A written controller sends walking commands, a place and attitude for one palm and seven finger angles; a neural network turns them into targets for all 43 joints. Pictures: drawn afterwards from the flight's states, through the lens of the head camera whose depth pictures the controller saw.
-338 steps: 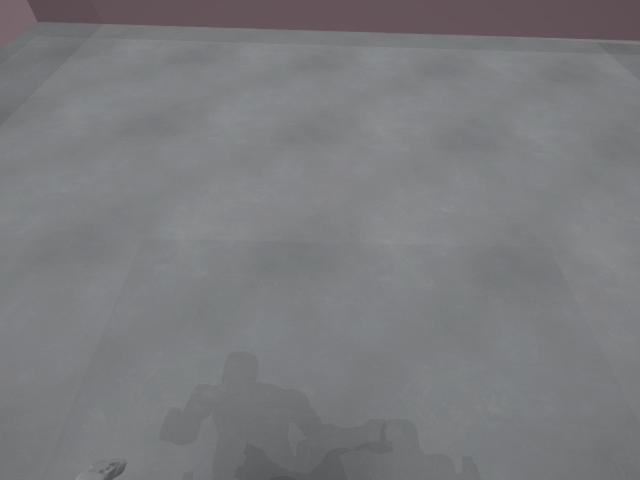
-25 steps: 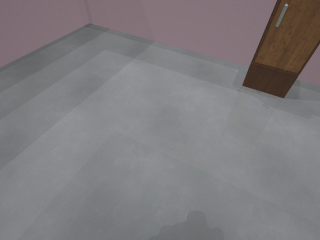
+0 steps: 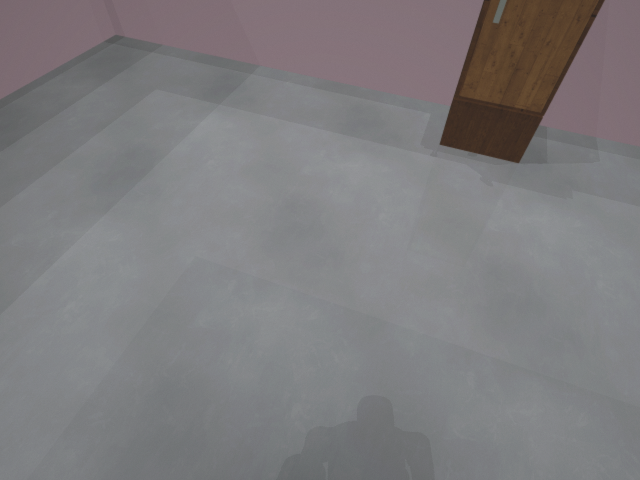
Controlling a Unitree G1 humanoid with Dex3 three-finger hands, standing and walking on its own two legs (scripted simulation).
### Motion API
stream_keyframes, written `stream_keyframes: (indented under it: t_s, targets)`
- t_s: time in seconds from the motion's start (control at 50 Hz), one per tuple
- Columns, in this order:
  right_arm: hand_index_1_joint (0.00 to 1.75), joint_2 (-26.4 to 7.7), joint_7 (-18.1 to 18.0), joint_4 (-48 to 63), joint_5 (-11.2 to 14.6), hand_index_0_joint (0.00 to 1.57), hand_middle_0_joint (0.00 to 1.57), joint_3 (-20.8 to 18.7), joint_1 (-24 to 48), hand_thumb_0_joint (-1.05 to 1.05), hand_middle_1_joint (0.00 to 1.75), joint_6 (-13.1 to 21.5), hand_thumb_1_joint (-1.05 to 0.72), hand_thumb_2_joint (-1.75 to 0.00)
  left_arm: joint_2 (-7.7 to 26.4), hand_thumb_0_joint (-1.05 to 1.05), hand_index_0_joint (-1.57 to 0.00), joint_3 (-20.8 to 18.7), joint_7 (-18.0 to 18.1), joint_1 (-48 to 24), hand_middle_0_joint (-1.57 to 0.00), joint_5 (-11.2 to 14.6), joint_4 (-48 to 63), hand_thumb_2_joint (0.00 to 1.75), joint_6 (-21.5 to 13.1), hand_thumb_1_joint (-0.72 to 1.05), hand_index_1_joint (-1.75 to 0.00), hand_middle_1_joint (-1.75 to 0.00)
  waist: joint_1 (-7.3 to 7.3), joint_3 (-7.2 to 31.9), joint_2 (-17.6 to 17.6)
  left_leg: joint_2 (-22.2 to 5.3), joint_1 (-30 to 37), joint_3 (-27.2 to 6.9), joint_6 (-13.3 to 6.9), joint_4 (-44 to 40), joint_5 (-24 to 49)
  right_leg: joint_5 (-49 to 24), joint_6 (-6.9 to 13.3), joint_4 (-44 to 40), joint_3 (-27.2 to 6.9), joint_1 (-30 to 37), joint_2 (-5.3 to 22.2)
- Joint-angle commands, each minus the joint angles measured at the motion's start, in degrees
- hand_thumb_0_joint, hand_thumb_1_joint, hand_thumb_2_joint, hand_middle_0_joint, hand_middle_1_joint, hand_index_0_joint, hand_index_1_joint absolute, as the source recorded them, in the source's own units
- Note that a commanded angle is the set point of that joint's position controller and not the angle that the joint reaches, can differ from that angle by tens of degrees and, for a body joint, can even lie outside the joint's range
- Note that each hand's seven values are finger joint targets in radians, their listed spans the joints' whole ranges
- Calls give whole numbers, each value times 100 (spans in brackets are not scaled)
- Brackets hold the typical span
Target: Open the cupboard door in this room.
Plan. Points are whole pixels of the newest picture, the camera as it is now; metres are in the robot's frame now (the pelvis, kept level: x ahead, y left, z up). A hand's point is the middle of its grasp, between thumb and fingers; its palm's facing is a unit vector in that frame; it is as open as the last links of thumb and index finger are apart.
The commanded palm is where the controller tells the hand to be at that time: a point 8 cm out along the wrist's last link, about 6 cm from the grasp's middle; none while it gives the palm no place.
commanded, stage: turn or walk to find it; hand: left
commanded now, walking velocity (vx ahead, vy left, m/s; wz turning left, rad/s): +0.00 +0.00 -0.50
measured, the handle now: out of the picture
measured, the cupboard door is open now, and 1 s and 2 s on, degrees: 0 0 0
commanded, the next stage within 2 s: stand and wait in 0.56 s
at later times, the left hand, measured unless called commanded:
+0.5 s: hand out of the picture +0.08 +0.14 -0.16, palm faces -0.10 -0.98 -0.19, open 7.3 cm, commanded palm none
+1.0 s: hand out of the picture +0.10 +0.15 -0.17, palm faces -0.05 -0.98 -0.20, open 7.4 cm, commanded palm none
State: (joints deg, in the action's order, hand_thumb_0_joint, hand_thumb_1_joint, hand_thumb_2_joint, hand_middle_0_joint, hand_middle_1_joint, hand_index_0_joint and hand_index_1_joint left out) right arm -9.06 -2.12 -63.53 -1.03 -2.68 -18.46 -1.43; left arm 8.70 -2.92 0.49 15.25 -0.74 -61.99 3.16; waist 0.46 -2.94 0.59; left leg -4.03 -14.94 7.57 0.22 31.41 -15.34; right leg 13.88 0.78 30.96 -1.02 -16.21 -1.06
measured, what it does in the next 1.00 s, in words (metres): walks ahead: right foot, then left foot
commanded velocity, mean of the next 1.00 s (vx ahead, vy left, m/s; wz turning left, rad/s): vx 0.11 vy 0.00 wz -0.03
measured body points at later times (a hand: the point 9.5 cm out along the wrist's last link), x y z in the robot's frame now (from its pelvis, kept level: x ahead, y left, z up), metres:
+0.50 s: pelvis +0.05 -0.03 +0.01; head +0.05 -0.04 +0.46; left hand +0.09 +0.19 -0.14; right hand +0.07 -0.28 -0.15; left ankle +0.11 +0.11 -0.70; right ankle +0.00 -0.11 -0.73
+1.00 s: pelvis +0.10 -0.03 +0.01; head +0.09 -0.03 +0.45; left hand +0.10 +0.20 -0.15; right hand +0.09 -0.26 -0.16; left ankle +0.12 +0.10 -0.73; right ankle +0.02 -0.13 -0.73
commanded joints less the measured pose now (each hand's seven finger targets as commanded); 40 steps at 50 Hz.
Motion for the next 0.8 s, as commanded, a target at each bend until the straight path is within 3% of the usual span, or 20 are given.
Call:
stream_keyframes:
  t_s: [0.0, 0.04, 0.08, 0.14, 0.18, 0.2, 0.22, 0.24, 0.26, 0.3, 0.34, 0.4, 0.48, 0.54, 0.58, 0.6, 0.62, 0.7, 0.74, 0.78]
  targets:
    - [30, -1038, -66, 460, 2, 20, 20, -263, -145, 0, 30, 196, -90, -90, 561, 0, -20, -205, -30, -331, -20, -48, 639, 90, -78, 90, -30, -30, 107, 124, -1513, -1877, 308, -1831, -864, -1920, -448, 1128, -87, 1991, 259, -1097, 102]
    - [30, -998, -68, 540, -38, 20, 20, -264, 42, 0, 30, 228, -90, -90, 482, 0, -20, -226, -54, -375, -20, -70, 710, 90, -69, 90, -30, -30, 43, 152, -952, -1965, 423, -1502, -1049, -1642, 646, 1602, -117, 2685, 194, -1271, 336]
    - [30, -1048, -54, 564, -82, 20, 20, -281, 142, 0, 30, 232, -90, -90, 349, 0, -20, -189, -83, -400, -20, -52, 777, 90, -104, 90, -30, -30, 33, 218, -869, -1805, 633, -955, -979, -1248, 1747, 1558, -180, 2226, 407, -1111, 398]
    - [30, -1151, 15, 573, -94, 20, 20, -292, 162, 0, 30, 206, -90, -90, 306, 0, -20, -169, -144, -185, -20, -47, 767, 90, -165, 90, -30, -30, 1, 350, -991, -1682, 352, -630, -724, -1082, 342, 1243, -178, 1010, 774, -203, 275]
    - [30, -1116, 74, 623, -64, 20, 20, -282, 380, 0, 30, 176, -90, -90, 440, 0, -20, -185, -157, 387, -20, -74, 582, 90, -231, 90, -30, -30, -298, 305, -540, -1365, -417, -265, -326, -390, -1089, 523, -112, -207, 926, 899, 150]
    - [30, -832, 115, 754, -17, 20, 20, -231, 467, 0, 30, 170, -90, -90, 829, 0, -20, -247, -110, 790, -20, -116, 464, 90, -312, 90, -30, -30, -500, 233, 628, -854, -1388, 231, 27, 894, -1725, 1189, 137, -1165, -117, 1643, 869]
    - [30, -494, 193, 1112, -17, 20, 20, -130, 947, 0, 30, 160, -90, -90, 1433, 0, -20, -340, -22, 1141, -20, -107, 383, 90, -373, 90, -30, -30, -735, -137, 2127, -134, -2890, 370, 330, 2654, -2310, 1760, 837, -2212, -2637, 1734, 2277]
    - [30, -812, 209, 1314, -46, 20, 20, -167, 1430, 0, 30, 146, -90, -90, 1424, 0, -20, -325, 54, 1235, -20, -18, 436, 90, -400, 90, -30, -30, -816, -358, 1227, -312, -2893, -453, 212, 3117, -1728, 2308, 1165, -2507, -3025, 1066, 2506]
    - [30, -726, 238, 1230, -47, 20, 20, -182, 1430, 0, 30, 145, -90, -90, 1333, 0, -20, -296, 64, 789, -20, -59, 483, 90, -434, 90, -30, -30, -549, -598, 1095, -338, -2833, -659, 160, 3326, -1211, 2462, 1080, -2528, -2759, 682, 2275]
    - [30, -696, 251, 893, -92, 20, 20, -175, 805, 0, 30, 120, -90, -90, 900, 0, -20, -142, 78, 76, -20, -67, 648, 90, -498, 90, -30, -30, -80, -489, 566, -400, -2082, -713, 195, 3078, -436, 1174, 822, -2211, -1491, 253, 1839]
    - [30, -470, 247, 635, -70, 20, 20, -102, 345, 0, 30, 106, -90, -90, 759, 0, -20, -52, 77, -82, -20, -58, 621, 90, -580, 90, -30, -30, 109, -186, 524, -276, -1408, -589, 255, 2548, -175, -391, 681, -1924, -588, 287, 1503]
    - [30, -331, 202, 560, 13, 20, 20, 6, 442, 0, 30, 118, -90, -90, 771, 0, -20, 33, 62, 167, -20, -35, 388, 90, -621, 90, -30, -30, -13, 63, 559, -91, -936, -449, 314, 1504, -186, -2166, 663, -1555, -78, 682, 1441]
    - [30, -343, 164, 539, 33, 20, 20, 81, 677, 0, 30, 177, -90, -90, 862, 0, -20, 10, 115, 320, -20, -22, 137, 90, -563, 90, -30, -30, -155, 96, 609, 19, -512, -360, 263, 418, 69, -2841, 592, -1106, 132, 1022, 1498]
    - [30, -546, 158, 398, 18, 20, 20, 56, 417, 0, 30, 239, -90, -90, 838, 0, -20, -4, 149, 372, -20, 7, 64, 90, -471, 90, -30, -30, -59, 301, 123, -78, 367, -479, 145, -540, 1773, -2425, 201, -322, 408, 856, 1315]
    - [30, -934, 101, 285, 1, 20, 20, -17, 154, 0, 30, 247, -90, -90, 461, 0, -20, 92, 184, 653, -20, 18, 64, 90, -399, 90, -30, -30, -61, 517, -872, -969, 1184, -1329, -372, -383, 3685, -313, -164, 61, 706, 149, 762]
    - [30, -968, 49, 178, 20, 20, 20, 1, 96, 0, 30, 246, -90, -90, 372, 0, -20, 153, 191, 600, -20, 47, 24, 90, -370, 90, -30, -30, -22, 709, -1540, -1223, 1236, -1819, -695, -703, 3869, 709, -287, 387, 804, 128, 561]
    - [30, -949, 12, 143, 28, 20, 20, 14, 95, 0, 30, 232, -90, -90, 405, 0, -20, 173, 188, 436, -20, 66, 18, 90, -339, 90, -30, -30, 1, 536, -1708, -1301, 951, -1984, -882, -1037, 3688, 1419, -284, 814, 656, 137, 526]
    - [30, -814, -29, 106, 31, 20, 20, 28, 359, 0, 30, 255, -90, -90, 317, 0, -20, 197, 148, 444, -20, 42, -151, 90, -329, 90, -30, -30, -113, 585, -909, -1051, 959, -1755, -887, -1041, 3160, 1145, -234, 264, 393, 176, 617]
    - [30, -722, -17, 135, 75, 20, 20, 37, 485, 0, 30, 251, -90, -90, 380, 0, -20, 216, 146, 676, -20, 3, -310, 90, -381, 90, -30, -30, -198, 569, -243, -615, 563, -1289, -484, -761, 2352, -179, -204, -908, 303, 779, 699]
    - [30, -538, 45, 113, 97, 20, 20, 72, 463, 0, 30, 218, -90, -90, 547, 0, -20, 238, 148, 446, -20, 20, -295, 90, -418, 90, -30, -30, -37, 164, 162, -262, 381, -951, -102, -914, 1166, -457, -64, -1146, 66, 608, 1028]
